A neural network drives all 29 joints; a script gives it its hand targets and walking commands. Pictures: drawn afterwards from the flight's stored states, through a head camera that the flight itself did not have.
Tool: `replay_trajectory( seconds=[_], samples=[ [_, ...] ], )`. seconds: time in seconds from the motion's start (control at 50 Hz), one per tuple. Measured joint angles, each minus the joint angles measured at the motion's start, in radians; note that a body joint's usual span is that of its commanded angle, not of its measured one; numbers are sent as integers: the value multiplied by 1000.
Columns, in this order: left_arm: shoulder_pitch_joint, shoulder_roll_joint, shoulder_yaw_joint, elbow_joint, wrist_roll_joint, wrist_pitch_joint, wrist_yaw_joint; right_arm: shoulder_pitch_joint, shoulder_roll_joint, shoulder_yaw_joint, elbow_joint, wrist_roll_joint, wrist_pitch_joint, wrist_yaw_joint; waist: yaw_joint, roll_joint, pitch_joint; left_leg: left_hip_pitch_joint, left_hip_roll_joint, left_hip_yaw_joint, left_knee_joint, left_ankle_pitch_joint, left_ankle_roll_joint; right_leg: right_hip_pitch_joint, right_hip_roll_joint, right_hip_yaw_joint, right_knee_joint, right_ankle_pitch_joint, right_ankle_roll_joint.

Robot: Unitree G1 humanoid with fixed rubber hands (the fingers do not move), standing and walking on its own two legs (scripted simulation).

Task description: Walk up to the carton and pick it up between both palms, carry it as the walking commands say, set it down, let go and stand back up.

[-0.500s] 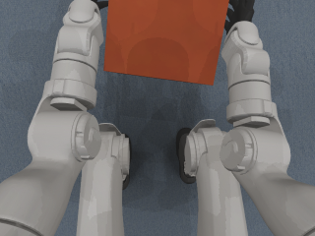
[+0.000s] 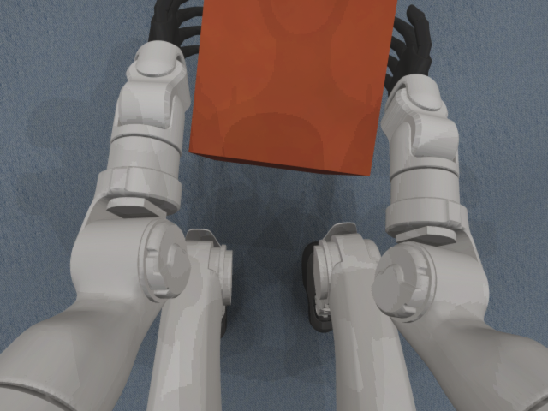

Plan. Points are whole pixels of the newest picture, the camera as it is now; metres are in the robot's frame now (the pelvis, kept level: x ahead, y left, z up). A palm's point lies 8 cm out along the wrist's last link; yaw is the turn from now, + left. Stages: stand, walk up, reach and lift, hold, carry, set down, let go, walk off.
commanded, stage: reach and lift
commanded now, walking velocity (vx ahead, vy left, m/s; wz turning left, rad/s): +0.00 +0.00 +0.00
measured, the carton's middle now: (282, 92) +0.51 -0.02 -0.17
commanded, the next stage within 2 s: none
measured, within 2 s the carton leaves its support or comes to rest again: neither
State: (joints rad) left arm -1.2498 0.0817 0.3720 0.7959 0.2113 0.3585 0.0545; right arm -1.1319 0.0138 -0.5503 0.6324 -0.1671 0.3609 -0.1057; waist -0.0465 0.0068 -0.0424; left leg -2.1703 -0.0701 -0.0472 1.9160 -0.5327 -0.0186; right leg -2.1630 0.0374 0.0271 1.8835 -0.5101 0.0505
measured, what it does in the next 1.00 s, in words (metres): rises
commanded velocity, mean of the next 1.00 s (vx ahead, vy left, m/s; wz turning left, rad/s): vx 0.00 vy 0.00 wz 0.00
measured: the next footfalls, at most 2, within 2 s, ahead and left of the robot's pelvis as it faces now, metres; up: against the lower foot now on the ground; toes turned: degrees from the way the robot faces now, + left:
none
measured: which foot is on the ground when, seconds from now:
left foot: down 0.00-1.00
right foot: down 0.00-1.00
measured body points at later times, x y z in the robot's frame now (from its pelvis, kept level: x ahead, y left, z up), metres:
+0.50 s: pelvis +0.00 +0.00 +0.05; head +0.28 +0.01 +0.41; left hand +0.53 +0.13 -0.02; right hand +0.50 -0.17 -0.02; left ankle +0.10 +0.12 -0.41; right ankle +0.11 -0.13 -0.41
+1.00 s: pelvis +0.02 +0.00 +0.11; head +0.25 +0.02 +0.49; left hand +0.51 +0.12 +0.05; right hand +0.48 -0.17 +0.05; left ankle +0.10 +0.12 -0.41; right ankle +0.11 -0.13 -0.41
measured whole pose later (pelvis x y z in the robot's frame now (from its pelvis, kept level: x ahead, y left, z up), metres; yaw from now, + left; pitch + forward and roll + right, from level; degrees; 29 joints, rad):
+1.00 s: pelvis +0.02 +0.00 +0.11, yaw +0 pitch +40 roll -2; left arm -0.98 -0.03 0.40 0.70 0.27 0.39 0.03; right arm -0.88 0.11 -0.55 0.56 -0.23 0.39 -0.07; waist -0.05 0.02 -0.19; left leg -1.77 -0.06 -0.05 1.58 -0.50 -0.01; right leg -1.76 0.03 0.04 1.55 -0.48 0.04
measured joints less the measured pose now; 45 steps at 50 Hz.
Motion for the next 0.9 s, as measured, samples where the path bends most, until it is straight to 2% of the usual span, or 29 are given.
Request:
replay_trajectory(
  seconds=[0.36,0.9],
  samples=[
    [75,-39,22,-46,31,33,-16,69,38,-13,-48,-39,38,16,1,6,-57,107,0,-3,-109,21,1,106,-3,2,-107,20,-3],
    [237,-101,33,-84,62,33,-24,222,84,-2,-67,-67,34,34,-2,9,-135,348,6,-6,-298,30,9,347,-4,7,-298,30,-7]
  ],
)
